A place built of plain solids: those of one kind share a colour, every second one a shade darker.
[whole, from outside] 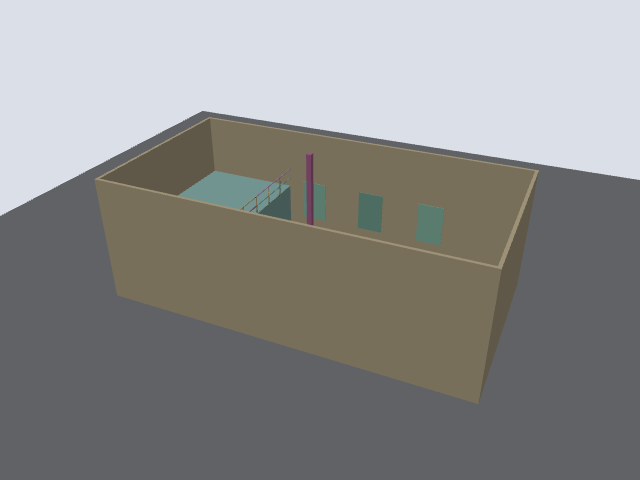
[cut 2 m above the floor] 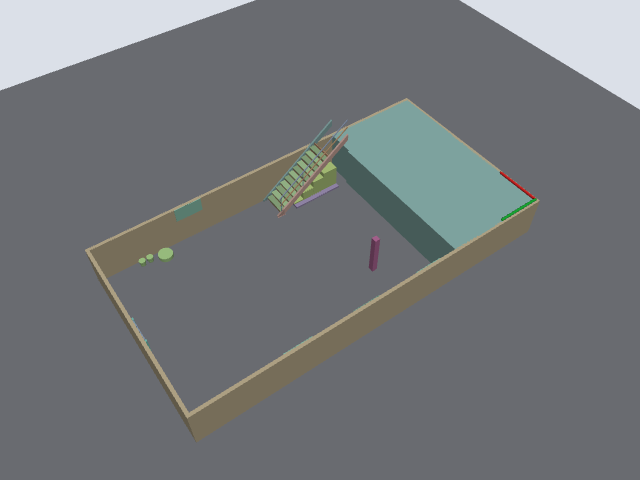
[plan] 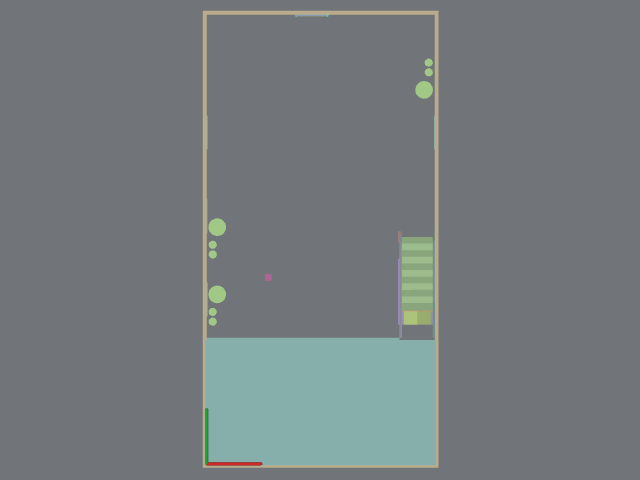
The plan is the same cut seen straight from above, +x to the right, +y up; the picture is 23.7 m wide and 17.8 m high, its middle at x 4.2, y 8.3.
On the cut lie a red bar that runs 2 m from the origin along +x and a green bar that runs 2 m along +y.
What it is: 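A pumping station 8.4 x 16.6 m, 6.0 m high; the engine floor; at the rear the gallery 4.6 m deep at 2.94 m over closed stores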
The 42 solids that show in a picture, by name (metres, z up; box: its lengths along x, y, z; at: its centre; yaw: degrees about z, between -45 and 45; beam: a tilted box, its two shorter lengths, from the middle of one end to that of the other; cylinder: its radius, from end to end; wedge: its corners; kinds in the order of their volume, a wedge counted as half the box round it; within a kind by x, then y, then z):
{
 "loft_1": {"box": [7.2, 0.1, 2.99], "at": [3.55, 4.63, 1.45]},
 "loft_2": {"box": [8.55, 4.64, 2.99], "at": [4.22, 2.27, 1.45]},
 "wall_1": {"box": [0.15, 16.95, 6.01], "at": [-0.07, 8.32, 2.96]},
 "wall_2": {"box": [8.75, 0.15, 6.01], "at": [4.22, -0.07, 2.96]},
 "wall_3": {"box": [8.75, 0.15, 6.01], "at": [4.22, 16.73, 2.96]},
 "wall_4": {"box": [0.15, 16.95, 6.01], "at": [8.53, 8.32, 2.96]},
 "under_1": {"box": [0.5, 0.75, 1.18], "at": [7.56, 5.53, 0.54]},
 "under_2": {"box": [0.5, 0.59, 0.95], "at": [7.56, 6.2, 0.42]},
 "under_3": {"box": [0.5, 0.59, 0.61], "at": [7.56, 6.79, 0.25]},
 "under_4": {"box": [0.5, 0.75, 1.35], "at": [8.06, 5.53, 0.62]},
 "under_plinth_1": {"box": [1.44, 2.45, 0.14], "at": [7.81, 6.38, 0.02]},
 "stair_string_right_1": {"wedge": [[7.15, 4.68, 2.68], [7.15, 4.68, 3.0], [7.15, 8.25, 0.0], [7.15, 8.25, 0.32], [7.24, 4.68, 2.68], [7.24, 4.68, 3.0], [7.24, 8.25, 0.0], [7.24, 8.25, 0.32]]},
 "stair_string_left_1": {"wedge": [[8.38, 4.68, 2.68], [8.38, 4.68, 3.0], [8.38, 8.25, 0.0], [8.38, 8.25, 0.32], [8.47, 4.68, 2.68], [8.47, 4.68, 3.0], [8.47, 8.25, 0.0], [8.47, 8.25, 0.32]]},
 "post_1": {"box": [0.25, 0.25, 6.01], "at": [2.28, 6.91, 2.96]},
 "winf_1": {"box": [0.028, 1.26, 2.03], "at": [0.01, 6.09, 2.33]},
 "winf_2": {"box": [0.028, 1.26, 2.03], "at": [0.01, 9.19, 2.33]},
 "winf_3": {"box": [0.028, 1.26, 2.03], "at": [0.01, 12.28, 2.33]},
 "winf_4": {"box": [0.028, 1.26, 2.03], "at": [8.44, 12.28, 2.33]},
 "hose_1": {"cylinder": 0.15, "from": [0.22, 5.27, 0.21], "to": [0.22, 5.27, 0.28]},
 "hose_2": {"cylinder": 0.15, "from": [0.22, 5.63, 0.21], "to": [0.22, 5.63, 0.28]},
 "hose_3": {"cylinder": 0.15, "from": [0.22, 7.77, 0.21], "to": [0.22, 7.77, 0.28]},
 "hose_4": {"cylinder": 0.15, "from": [0.22, 8.13, 0.21], "to": [0.22, 8.13, 0.28]},
 "hose_5": {"cylinder": 0.33, "from": [0.39, 6.28, 0.0], "to": [0.39, 6.28, 0.2]},
 "hose_6": {"cylinder": 0.33, "from": [0.39, 8.78, 0.0], "to": [0.39, 8.78, 0.2]},
 "hose_7": {"cylinder": 0.33, "from": [8.06, 13.87, 0.0], "to": [8.06, 13.87, 0.2]},
 "hose_8": {"cylinder": 0.15, "from": [8.23, 14.52, 0.21], "to": [8.23, 14.52, 0.28]},
 "hose_9": {"cylinder": 0.15, "from": [8.23, 14.88, 0.21], "to": [8.23, 14.88, 0.28]},
 "stair_kneerail_right_1": {"wedge": [[7.17, 4.69, 3.41], [7.17, 4.72, 3.44], [7.17, 8.43, 0.61], [7.17, 8.45, 0.64], [7.22, 4.69, 3.41], [7.22, 4.72, 3.44], [7.22, 8.43, 0.61], [7.22, 8.45, 0.64]]},
 "stair_handrail_right_1": {"wedge": [[7.17, 4.69, 3.81], [7.17, 4.72, 3.85], [7.17, 8.43, 1.01], [7.17, 8.45, 1.04], [7.22, 4.69, 3.81], [7.22, 4.72, 3.85], [7.22, 8.43, 1.01], [7.22, 8.45, 1.04]]},
 "stair_tread_1": {"wedge": [[7.24, 5.69, 1.98], [7.24, 5.69, 2.03], [7.24, 5.96, 1.98], [7.24, 5.96, 2.03], [8.38, 5.69, 1.97], [8.38, 5.69, 2.03], [8.38, 5.96, 1.97], [8.38, 5.96, 2.03]]},
 "stair_tread_2": {"wedge": [[7.24, 5.93, 1.79], [7.24, 5.93, 1.84], [7.24, 6.21, 1.79], [7.24, 6.21, 1.84], [8.38, 5.93, 1.79], [8.38, 5.93, 1.84], [8.38, 6.21, 1.79], [8.38, 6.21, 1.84]]},
 "stair_tread_3": {"wedge": [[7.24, 6.18, 1.61], [7.24, 6.18, 1.66], [7.24, 6.45, 1.61], [7.24, 6.45, 1.66], [8.38, 6.18, 1.61], [8.38, 6.18, 1.66], [8.38, 6.45, 1.61], [8.38, 6.45, 1.66]]},
 "stair_tread_4": {"wedge": [[7.24, 6.42, 1.42], [7.24, 6.42, 1.48], [7.24, 6.7, 1.42], [7.24, 6.7, 1.48], [8.38, 6.42, 1.42], [8.38, 6.42, 1.47], [8.38, 6.7, 1.42], [8.38, 6.7, 1.47]]},
 "stair_tread_5": {"wedge": [[7.24, 6.67, 1.24], [7.24, 6.67, 1.29], [7.24, 6.94, 1.24], [7.24, 6.94, 1.29], [8.38, 6.67, 1.23], [8.38, 6.67, 1.29], [8.38, 6.94, 1.23], [8.38, 6.94, 1.29]]},
 "stair_tread_6": {"wedge": [[7.24, 6.91, 1.05], [7.24, 6.91, 1.11], [7.24, 7.19, 1.05], [7.24, 7.19, 1.11], [8.38, 6.91, 1.05], [8.38, 6.91, 1.1], [8.38, 7.19, 1.05], [8.38, 7.19, 1.1]]},
 "stair_tread_7": {"wedge": [[7.24, 7.16, 0.87], [7.24, 7.16, 0.92], [7.24, 7.43, 0.87], [7.24, 7.43, 0.92], [8.38, 7.16, 0.87], [8.38, 7.16, 0.92], [8.38, 7.43, 0.87], [8.38, 7.43, 0.92]]},
 "stair_tread_8": {"wedge": [[7.24, 7.4, 0.69], [7.24, 7.4, 0.74], [7.24, 7.68, 0.69], [7.24, 7.68, 0.74], [8.38, 7.4, 0.68], [8.38, 7.4, 0.74], [8.38, 7.68, 0.68], [8.38, 7.68, 0.74]]},
 "stair_tread_9": {"wedge": [[7.24, 7.65, 0.5], [7.24, 7.65, 0.56], [7.24, 7.92, 0.5], [7.24, 7.92, 0.56], [8.38, 7.65, 0.5], [8.38, 7.65, 0.55], [8.38, 7.92, 0.5], [8.38, 7.92, 0.55]]},
 "stair_tread_10": {"wedge": [[7.24, 7.89, 0.32], [7.24, 7.89, 0.37], [7.24, 8.17, 0.32], [7.24, 8.17, 0.37], [8.38, 7.89, 0.32], [8.38, 7.89, 0.37], [8.38, 8.17, 0.32], [8.38, 8.17, 0.37]]},
 "stair_tread_11": {"wedge": [[7.24, 8.14, 0.14], [7.24, 8.14, 0.19], [7.24, 8.41, 0.13], [7.24, 8.41, 0.19], [8.38, 8.14, 0.13], [8.38, 8.14, 0.19], [8.38, 8.41, 0.13], [8.38, 8.41, 0.19]]},
 "e0a_handrail_1": {"box": [3.6, 0.041, 0.041], "at": [1.8, 4.71, 3.9]},
 "e0a_kneerail_1": {"box": [3.6, 0.041, 0.041], "at": [1.8, 4.71, 3.41]}
}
